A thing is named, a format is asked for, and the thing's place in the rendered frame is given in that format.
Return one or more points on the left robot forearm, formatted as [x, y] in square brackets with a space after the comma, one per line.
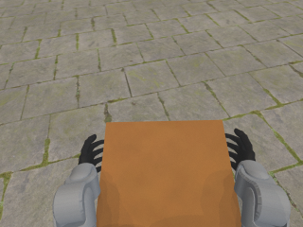
[74, 202]

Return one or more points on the right robot hand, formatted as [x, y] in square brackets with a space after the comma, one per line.
[243, 148]

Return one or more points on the right robot forearm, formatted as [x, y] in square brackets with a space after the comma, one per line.
[264, 204]

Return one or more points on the left robot hand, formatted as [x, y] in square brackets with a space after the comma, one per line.
[87, 154]

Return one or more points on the carton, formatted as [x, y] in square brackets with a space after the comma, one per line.
[166, 174]

